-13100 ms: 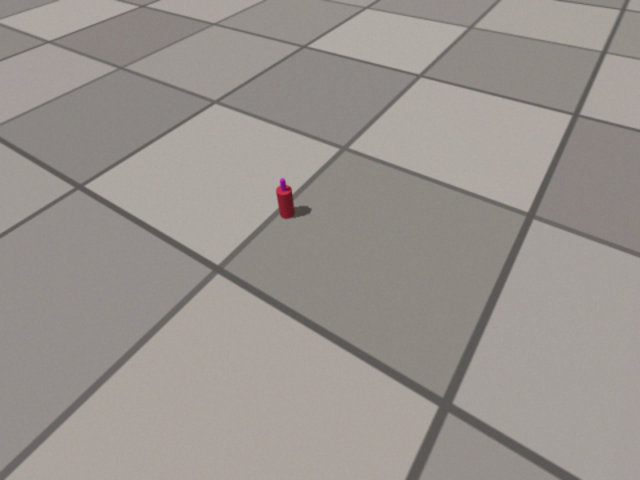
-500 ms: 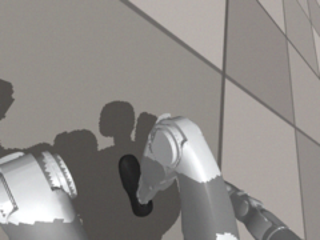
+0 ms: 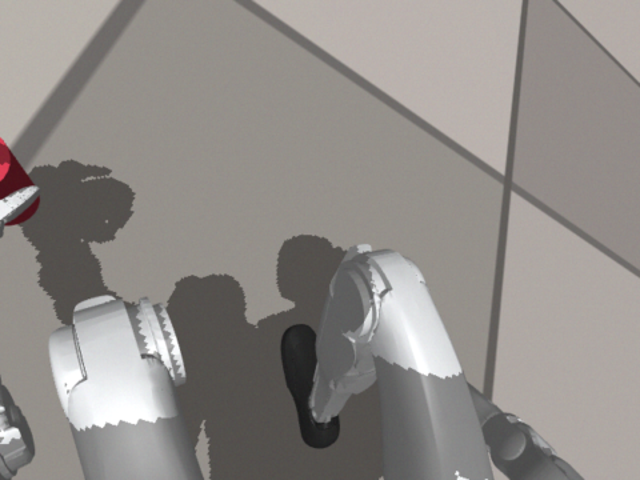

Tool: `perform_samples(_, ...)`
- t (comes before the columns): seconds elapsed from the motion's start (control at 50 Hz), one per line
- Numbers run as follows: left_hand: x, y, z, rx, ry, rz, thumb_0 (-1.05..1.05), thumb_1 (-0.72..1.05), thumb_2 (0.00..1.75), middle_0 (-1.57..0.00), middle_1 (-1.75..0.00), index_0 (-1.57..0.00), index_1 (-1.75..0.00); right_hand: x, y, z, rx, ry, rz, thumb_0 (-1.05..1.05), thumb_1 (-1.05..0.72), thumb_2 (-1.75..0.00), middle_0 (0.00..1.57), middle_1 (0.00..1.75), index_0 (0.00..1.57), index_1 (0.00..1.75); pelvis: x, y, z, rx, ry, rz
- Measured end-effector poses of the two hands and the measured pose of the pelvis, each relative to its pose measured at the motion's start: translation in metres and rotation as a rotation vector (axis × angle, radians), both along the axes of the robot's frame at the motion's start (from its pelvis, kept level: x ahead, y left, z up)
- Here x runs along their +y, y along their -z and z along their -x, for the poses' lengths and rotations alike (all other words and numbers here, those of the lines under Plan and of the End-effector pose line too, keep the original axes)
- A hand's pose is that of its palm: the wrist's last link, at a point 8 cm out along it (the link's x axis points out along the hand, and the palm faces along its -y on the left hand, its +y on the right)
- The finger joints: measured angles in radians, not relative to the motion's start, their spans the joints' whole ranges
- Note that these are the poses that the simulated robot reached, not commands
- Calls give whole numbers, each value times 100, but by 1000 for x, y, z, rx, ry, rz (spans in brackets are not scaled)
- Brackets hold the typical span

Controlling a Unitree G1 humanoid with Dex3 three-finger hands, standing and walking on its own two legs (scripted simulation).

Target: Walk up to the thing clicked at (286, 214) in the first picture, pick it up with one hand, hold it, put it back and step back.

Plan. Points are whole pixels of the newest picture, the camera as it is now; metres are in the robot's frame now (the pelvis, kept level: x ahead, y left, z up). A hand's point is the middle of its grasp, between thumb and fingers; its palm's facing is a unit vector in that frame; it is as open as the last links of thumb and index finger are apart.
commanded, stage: settle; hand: left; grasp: from the side
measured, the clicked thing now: out of the picture +0.45 +0.29 -0.12
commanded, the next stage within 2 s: lift in 1.40 s
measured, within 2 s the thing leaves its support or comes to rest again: neither
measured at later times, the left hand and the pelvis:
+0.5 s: hand out of the picture +0.45 +0.31 -0.03, palm faces +0.29 -0.95 -0.06, open 9.9 cm; pelvis +0.02 -0.01 +0.03, yaw +6 degrees
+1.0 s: hand out of the picture +0.46 +0.29 +0.02, palm faces +0.30 -0.95 -0.05, open 10.0 cm; pelvis +0.02 -0.02 +0.05, yaw +8 degrees
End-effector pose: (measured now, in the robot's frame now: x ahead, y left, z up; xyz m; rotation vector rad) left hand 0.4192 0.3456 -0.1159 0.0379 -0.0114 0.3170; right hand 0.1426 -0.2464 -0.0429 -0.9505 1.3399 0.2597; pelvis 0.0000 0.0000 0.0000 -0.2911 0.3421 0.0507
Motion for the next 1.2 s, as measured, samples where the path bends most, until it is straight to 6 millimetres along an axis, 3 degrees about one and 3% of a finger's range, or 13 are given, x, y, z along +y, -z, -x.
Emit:
perform_samples(0.2,9,-49,12,18,8,-14,-4,-44,99,-76,-110,-79,-114,-6,9,-5,-57,122,-91,0,-90,-90,20,30,20,30,-4,-10,-4,78,-25,-45)
perform_samples(0.5,6,-95,7,48,17,-14,-4,-44,99,-77,-109,-79,-114,-14,15,-23,-110,236,-163,0,-90,-90,20,30,20,30,-13,-28,-16,180,-48,-102)
perform_samples(0.72,1,-117,-1,68,17,-6,-4,-45,100,-78,-108,-80,-113,-20,15,-29,-131,274,-195,0,-91,-90,20,30,20,30,-17,-40,-20,215,-57,-130)
perform_samples(1.2,-5,-145,-1,70,-4,9,-4,-50,107,-78,-111,-81,-116,-22,2,-19,-140,322,-207,0,-92,-91,20,30,20,30,-19,-58,-20,242,-69,-153)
